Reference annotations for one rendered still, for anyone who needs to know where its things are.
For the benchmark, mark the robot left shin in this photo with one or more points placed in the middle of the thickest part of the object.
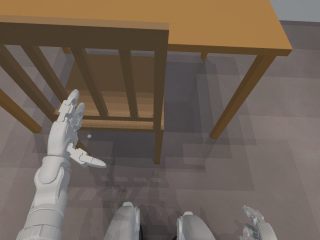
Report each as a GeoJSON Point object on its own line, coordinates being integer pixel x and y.
{"type": "Point", "coordinates": [135, 236]}

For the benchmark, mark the robot right hand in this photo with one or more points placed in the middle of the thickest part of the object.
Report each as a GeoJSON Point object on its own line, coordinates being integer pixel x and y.
{"type": "Point", "coordinates": [263, 230]}

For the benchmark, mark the robot right thigh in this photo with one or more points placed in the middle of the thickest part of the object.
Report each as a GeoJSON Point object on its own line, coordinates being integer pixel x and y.
{"type": "Point", "coordinates": [191, 227]}

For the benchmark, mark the left robot forearm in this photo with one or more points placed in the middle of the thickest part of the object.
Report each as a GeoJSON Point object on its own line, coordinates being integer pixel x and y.
{"type": "Point", "coordinates": [47, 212]}

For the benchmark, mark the robot left hand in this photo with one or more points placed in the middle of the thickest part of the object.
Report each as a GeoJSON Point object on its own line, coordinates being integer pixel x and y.
{"type": "Point", "coordinates": [64, 130]}

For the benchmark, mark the chair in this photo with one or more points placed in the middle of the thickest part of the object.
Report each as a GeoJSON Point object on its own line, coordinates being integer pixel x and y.
{"type": "Point", "coordinates": [121, 93]}

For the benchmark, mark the table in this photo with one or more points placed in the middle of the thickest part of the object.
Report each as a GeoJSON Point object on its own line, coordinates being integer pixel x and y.
{"type": "Point", "coordinates": [244, 27]}

